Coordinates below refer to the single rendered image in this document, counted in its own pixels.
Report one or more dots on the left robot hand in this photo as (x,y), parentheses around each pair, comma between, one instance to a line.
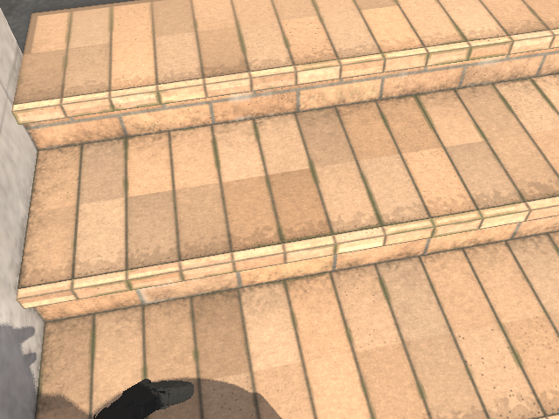
(146,397)

